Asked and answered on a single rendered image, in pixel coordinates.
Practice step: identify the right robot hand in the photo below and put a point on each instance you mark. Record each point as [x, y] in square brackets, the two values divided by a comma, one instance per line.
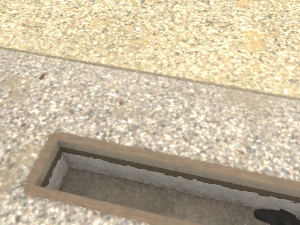
[276, 217]

